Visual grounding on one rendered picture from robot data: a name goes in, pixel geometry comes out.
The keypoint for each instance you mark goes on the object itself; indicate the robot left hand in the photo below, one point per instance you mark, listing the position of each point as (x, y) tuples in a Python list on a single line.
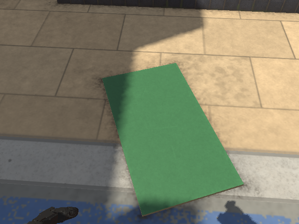
[(54, 215)]

